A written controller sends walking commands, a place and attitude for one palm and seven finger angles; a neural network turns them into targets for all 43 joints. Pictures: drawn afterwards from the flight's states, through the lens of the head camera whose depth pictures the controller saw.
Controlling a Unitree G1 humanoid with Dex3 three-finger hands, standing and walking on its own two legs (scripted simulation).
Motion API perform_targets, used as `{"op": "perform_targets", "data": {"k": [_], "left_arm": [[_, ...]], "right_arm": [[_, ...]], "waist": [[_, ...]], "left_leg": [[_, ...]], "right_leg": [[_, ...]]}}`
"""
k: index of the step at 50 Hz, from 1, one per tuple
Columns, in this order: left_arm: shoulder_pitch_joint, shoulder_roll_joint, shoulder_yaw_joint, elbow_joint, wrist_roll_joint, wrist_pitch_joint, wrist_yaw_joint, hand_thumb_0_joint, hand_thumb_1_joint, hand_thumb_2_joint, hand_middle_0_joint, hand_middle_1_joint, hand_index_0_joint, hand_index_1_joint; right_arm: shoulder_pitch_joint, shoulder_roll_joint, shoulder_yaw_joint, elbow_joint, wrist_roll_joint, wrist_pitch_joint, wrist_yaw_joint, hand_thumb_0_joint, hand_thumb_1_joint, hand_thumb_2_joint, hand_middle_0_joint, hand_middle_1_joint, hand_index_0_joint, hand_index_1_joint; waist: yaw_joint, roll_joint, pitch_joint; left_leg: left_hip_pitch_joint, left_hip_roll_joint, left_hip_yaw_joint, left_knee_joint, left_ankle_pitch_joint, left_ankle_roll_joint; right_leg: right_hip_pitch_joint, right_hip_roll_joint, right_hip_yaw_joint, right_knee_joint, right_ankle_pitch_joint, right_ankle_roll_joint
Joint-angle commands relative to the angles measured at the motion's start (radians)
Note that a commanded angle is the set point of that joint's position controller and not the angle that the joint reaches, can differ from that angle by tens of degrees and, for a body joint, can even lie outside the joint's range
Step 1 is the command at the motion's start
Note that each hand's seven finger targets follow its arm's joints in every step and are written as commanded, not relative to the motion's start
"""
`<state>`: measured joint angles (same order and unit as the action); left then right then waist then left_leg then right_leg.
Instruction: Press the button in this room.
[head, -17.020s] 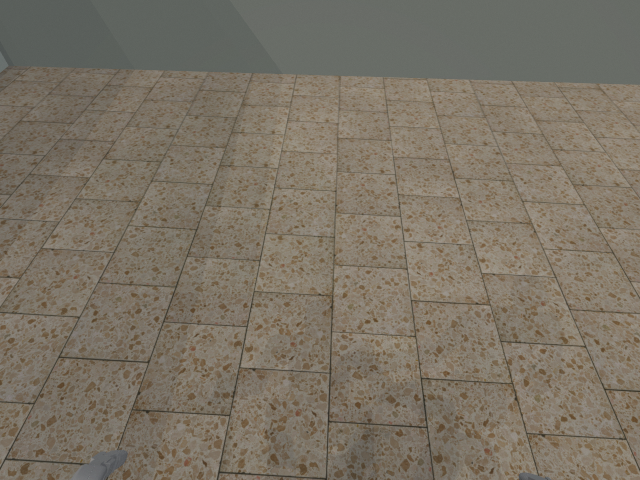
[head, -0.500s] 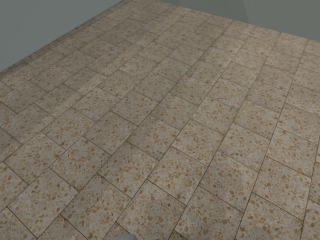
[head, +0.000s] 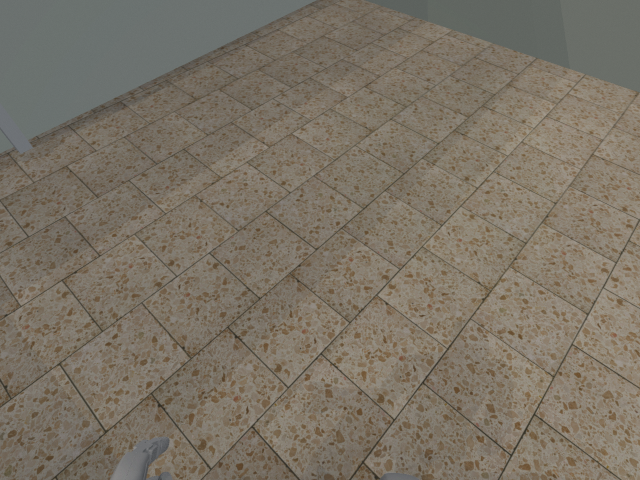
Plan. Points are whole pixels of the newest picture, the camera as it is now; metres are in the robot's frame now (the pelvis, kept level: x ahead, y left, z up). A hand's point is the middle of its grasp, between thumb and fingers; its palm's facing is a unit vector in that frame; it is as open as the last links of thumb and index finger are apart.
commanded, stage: turn or walk to find it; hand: left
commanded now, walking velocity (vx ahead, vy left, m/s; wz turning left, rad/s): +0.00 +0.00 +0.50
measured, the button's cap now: out of the picture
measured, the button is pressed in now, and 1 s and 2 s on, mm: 0 0 0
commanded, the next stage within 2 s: none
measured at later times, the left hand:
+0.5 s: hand out of the picture -0.04 +0.16 -0.16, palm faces +0.33 -0.91 -0.26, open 7.4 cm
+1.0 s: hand out of the picture +0.04 +0.27 -0.16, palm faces +0.48 -0.86 -0.20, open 7.4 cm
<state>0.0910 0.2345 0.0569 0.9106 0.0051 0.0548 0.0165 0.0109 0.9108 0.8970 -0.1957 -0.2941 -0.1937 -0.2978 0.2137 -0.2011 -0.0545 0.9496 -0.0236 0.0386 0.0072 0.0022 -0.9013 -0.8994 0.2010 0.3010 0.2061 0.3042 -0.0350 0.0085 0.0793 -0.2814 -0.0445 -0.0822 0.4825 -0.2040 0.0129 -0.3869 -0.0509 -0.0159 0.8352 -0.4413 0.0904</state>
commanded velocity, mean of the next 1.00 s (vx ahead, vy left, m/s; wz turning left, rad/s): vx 0.19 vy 0.00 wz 0.47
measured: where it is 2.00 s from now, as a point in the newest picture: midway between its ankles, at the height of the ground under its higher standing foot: (239, 399)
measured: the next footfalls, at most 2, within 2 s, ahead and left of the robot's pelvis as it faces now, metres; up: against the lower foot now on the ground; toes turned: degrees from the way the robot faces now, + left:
right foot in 0.06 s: +0.04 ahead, -0.13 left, +0.00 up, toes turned +0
left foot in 0.62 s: -0.05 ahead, +0.10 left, +0.00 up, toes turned +28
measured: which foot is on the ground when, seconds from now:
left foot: down 0.00-0.08, up 0.10-0.60, down 0.62-1.00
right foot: up 0.00-0.04, down 0.06-0.62, up 0.64-1.00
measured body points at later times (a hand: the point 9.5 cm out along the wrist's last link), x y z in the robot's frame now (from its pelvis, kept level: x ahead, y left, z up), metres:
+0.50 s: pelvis -0.03 -0.04 +0.00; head +0.02 -0.05 +0.45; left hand -0.06 +0.21 -0.14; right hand +0.10 -0.28 -0.16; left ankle -0.10 +0.11 -0.68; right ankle +0.00 -0.13 -0.74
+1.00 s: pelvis +0.05 +0.05 +0.00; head +0.06 +0.07 +0.45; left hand +0.01 +0.32 -0.14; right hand +0.14 -0.17 -0.14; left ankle -0.09 +0.08 -0.74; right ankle +0.20 -0.05 -0.66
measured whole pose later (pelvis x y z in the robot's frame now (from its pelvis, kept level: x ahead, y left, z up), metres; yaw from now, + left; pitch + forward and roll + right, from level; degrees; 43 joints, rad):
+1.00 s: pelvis +0.05 +0.05 +0.00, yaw +29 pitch +0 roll +0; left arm 0.15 0.25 0.06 0.96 0.02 0.02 -0.03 0.01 0.91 0.90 -0.19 -0.29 -0.19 -0.30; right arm 0.38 -0.15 -0.03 1.03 -0.01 -0.04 0.01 0.00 -0.90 -0.90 0.20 0.30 0.21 0.30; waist -0.02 -0.03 0.04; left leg 0.03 -0.04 -0.02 0.30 -0.32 0.05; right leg -0.64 -0.13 -0.06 1.02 -0.21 0.11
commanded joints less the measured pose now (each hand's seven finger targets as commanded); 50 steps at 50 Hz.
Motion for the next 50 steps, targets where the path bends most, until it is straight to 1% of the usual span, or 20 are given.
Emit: {"op": "perform_targets", "data": {"k": [1,2,3,4,5,6,7,10,16,23,26,29,30,31,32,33,35,37,40,50], "left_arm": [[0.101,0.081,0.017,-0.065,-0.005,-0.041,0.005,0.0,0.9,0.9,-0.2,-0.3,-0.2,-0.3],[0.137,0.102,0.023,-0.054,-0.002,-0.049,0.007,0.0,0.9,0.9,-0.2,-0.3,-0.2,-0.3],[0.174,0.174,0.034,-0.052,0.011,-0.06,0.015,0.0,0.9,0.9,-0.2,-0.3,-0.2,-0.3],[0.178,0.246,0.047,-0.059,0.02,-0.063,0.02,0.0,0.9,0.9,-0.2,-0.3,-0.2,-0.3],[0.162,0.233,0.04,-0.072,0.011,-0.056,0.023,0.0,0.9,0.9,-0.2,-0.3,-0.2,-0.3],[0.088,0.182,0.042,-0.086,0.008,-0.063,0.026,0.0,0.9,0.9,-0.2,-0.3,-0.2,-0.3],[0.029,0.161,0.032,-0.099,0.007,-0.059,0.022,0.0,0.9,0.9,-0.2,-0.3,-0.2,-0.3],[0.007,0.104,0.013,-0.103,0.006,-0.067,0.018,0.0,0.9,0.9,-0.2,-0.3,-0.2,-0.3],[0.145,0.115,0.021,-0.055,0.011,-0.072,0.02,0.0,0.9,0.9,-0.2,-0.3,-0.2,-0.3],[0.211,0.161,0.034,-0.015,0.024,-0.063,0.016,0.0,0.9,0.9,-0.2,-0.3,-0.2,-0.3],[0.228,0.182,0.046,0.008,0.026,-0.065,0.009,0.0,0.9,0.9,-0.2,-0.3,-0.2,-0.3],[0.196,0.19,0.048,0.022,0.022,-0.065,-0.004,0.0,0.9,0.9,-0.2,-0.3,-0.2,-0.3],[0.176,0.172,0.046,0.012,0.014,-0.062,-0.009,0.0,0.9,0.9,-0.2,-0.3,-0.2,-0.3],[0.155,0.11,0.038,-0.018,0.008,-0.058,-0.02,0.0,0.9,0.9,-0.2,-0.3,-0.2,-0.3],[0.051,0.077,0.016,-0.076,0.019,-0.056,-0.028,0.0,0.9,0.9,-0.2,-0.3,-0.2,-0.3],[0.001,0.092,0.016,-0.083,0.025,-0.057,-0.032,0.0,0.9,0.9,-0.2,-0.3,-0.2,-0.3],[0.002,0.099,0.025,-0.055,0.024,-0.062,-0.041,0.0,0.9,0.9,-0.2,-0.3,-0.2,-0.3],[0.067,0.097,0.022,-0.015,0.024,-0.067,-0.052,0.0,0.9,0.9,-0.2,-0.3,-0.2,-0.3],[0.098,0.093,0.017,0.002,0.023,-0.067,-0.052,0.0,0.9,0.9,-0.2,-0.3,-0.2,-0.3],[-0.152,0.053,-0.003,-0.099,0.011,-0.085,-0.052,0.0,0.9,0.9,-0.2,-0.3,-0.2,-0.3]], "right_arm": [[-0.015,-0.206,-0.063,-0.073,0.001,-0.015,-0.015,0.0,-0.9,-0.9,0.2,0.3,0.2,0.3],[-0.019,-0.184,-0.062,-0.076,0.007,-0.014,-0.012,0.0,-0.9,-0.9,0.2,0.3,0.2,0.3],[0.002,-0.128,-0.054,-0.083,0.017,-0.016,-0.006,0.0,-0.9,-0.9,0.2,0.3,0.2,0.3],[-0.009,-0.093,-0.049,-0.109,0.014,-0.015,-0.005,0.0,-0.9,-0.9,0.2,0.3,0.2,0.3],[-0.025,-0.14,-0.061,-0.106,0.004,-0.006,-0.006,0.0,-0.9,-0.9,0.2,0.3,0.2,0.3],[0.008,-0.146,-0.066,-0.076,-0.001,0.01,-0.002,0.0,-0.9,-0.9,0.2,0.3,0.2,0.3],[0.024,-0.138,-0.068,-0.051,-0.003,0.02,0.003,0.0,-0.9,-0.9,0.2,0.3,0.2,0.3],[0.085,-0.107,-0.059,-0.013,-0.005,0.025,0.015,0.0,-0.9,-0.9,0.2,0.3,0.2,0.3],[0.012,-0.112,-0.052,-0.021,-0.001,0.029,0.012,0.0,-0.9,-0.9,0.2,0.3,0.2,0.3],[-0.085,-0.089,-0.027,-0.047,0.01,0.013,0.01,0.0,-0.9,-0.9,0.2,0.3,0.2,0.3],[-0.097,-0.083,-0.016,-0.064,0.011,-0.003,0.014,0.0,-0.9,-0.9,0.2,0.3,0.2,0.3],[-0.031,-0.102,-0.02,-0.057,0.004,-0.021,0.019,0.0,-0.9,-0.9,0.2,0.3,0.2,0.3],[0.029,-0.139,-0.032,-0.039,0.003,-0.03,0.018,0.0,-0.9,-0.9,0.2,0.3,0.2,0.3],[0.099,-0.246,-0.06,-0.025,-0.006,-0.038,0.011,0.0,-0.9,-0.9,0.2,0.3,0.2,0.3],[0.182,-0.313,-0.069,-0.004,-0.006,-0.039,0.004,0.0,-0.9,-0.9,0.2,0.3,0.2,0.3],[0.188,-0.297,-0.064,0.017,-0.003,-0.039,0.0,0.0,-0.9,-0.9,0.2,0.3,0.2,0.3],[0.097,-0.222,-0.039,-0.011,0.001,-0.05,-0.012,0.0,-0.9,-0.9,0.2,0.3,0.2,0.3],[0.05,-0.186,-0.023,-0.027,0.005,-0.072,-0.012,0.0,-0.9,-0.9,0.2,0.3,0.2,0.3],[0.085,-0.18,-0.022,-0.017,0.013,-0.092,-0.011,0.0,-0.9,-0.9,0.2,0.3,0.2,0.3],[0.264,-0.139,-0.026,0.066,0.006,-0.111,-0.027,0.0,-0.9,-0.9,0.2,0.3,0.2,0.3]], "waist": [[0.047,0.145,-0.161],[0.067,0.091,-0.173],[0.082,-0.106,-0.209],[0.093,-0.313,-0.163],[0.085,-0.216,-0.139],[0.049,-0.236,-0.093],[0.021,-0.17,-0.041],[-0.008,-0.151,-0.016],[0.047,-0.163,-0.036],[0.086,-0.185,-0.093],[0.092,-0.211,-0.132],[0.041,-0.154,-0.147],[-0.003,-0.036,-0.153],[-0.049,0.248,-0.136],[-0.093,0.33,-0.065],[-0.091,0.242,-0.022],[-0.039,0.218,0.036],[0.006,0.142,0.04],[0.022,0.111,0.008],[-0.045,0.114,0.043]], "left_leg": [[0.028,0.2,-0.28,-0.033,0.338,0.117],[-0.062,0.156,-0.253,0.011,0.222,0.073],[-0.229,0.068,-0.159,0.151,-0.022,0.01],[-0.357,-0.049,0.004,0.384,-0.363,-0.052],[-0.316,-0.001,-0.025,0.554,-0.384,-0.043],[-0.286,0.03,-0.059,0.648,-0.317,-0.041],[-0.283,0.036,-0.035,0.717,-0.256,-0.046],[-0.29,0.052,0.017,0.773,-0.13,-0.071],[-0.311,0.089,0.037,0.716,-0.133,-0.1],[-0.201,0.091,0.119,0.405,-0.255,-0.089],[-0.132,0.094,0.164,0.256,-0.267,-0.068],[0.078,0.086,0.209,0.038,-0.174,-0.041],[0.239,0.105,0.151,-0.071,-0.152,-0.018],[0.368,0.322,-0.201,-0.204,-0.304,0.078],[0.378,0.463,-0.412,-0.286,-0.302,0.167],[0.318,0.473,-0.383,-0.303,-0.335,0.199],[0.213,0.379,-0.294,-0.31,-0.324,0.156],[0.194,0.299,-0.173,-0.293,-0.116,0.126],[0.228,0.251,-0.1,-0.284,0.085,0.125],[0.37,0.274,-0.135,-0.232,0.415,0.172]], "right_leg": [[0.179,0.031,-0.021,-0.31,0.145,-0.018],[0.307,0.001,-0.009,-0.443,0.243,-0.025],[0.471,-0.185,0.159,-0.54,0.228,-0.073],[0.444,-0.421,0.39,-0.567,0.319,-0.185],[0.294,-0.454,0.352,-0.564,0.347,-0.245],[0.177,-0.399,0.301,-0.604,0.188,-0.233],[0.132,-0.342,0.244,-0.612,0.12,-0.208],[0.156,-0.241,0.044,-0.563,0.285,-0.159],[0.265,-0.288,0.019,-0.545,0.371,-0.189],[0.339,-0.33,-0.032,-0.473,0.566,-0.229],[0.358,-0.355,-0.027,-0.475,0.416,-0.22],[0.219,-0.336,-0.092,-0.422,0.084,-0.162],[0.063,-0.291,-0.15,-0.301,-0.021,-0.111],[-0.197,-0.155,-0.229,-0.039,-0.14,-0.038],[-0.392,-0.073,-0.174,0.158,-0.208,-0.018],[-0.408,-0.112,-0.083,0.224,-0.146,-0.034],[-0.388,-0.12,-0.034,0.302,0.007,-0.031],[-0.333,-0.106,-0.034,0.305,0.131,-0.02],[-0.312,-0.09,-0.048,0.306,0.204,0.003],[-0.404,-0.084,-0.051,0.048,0.219,0.009]]}}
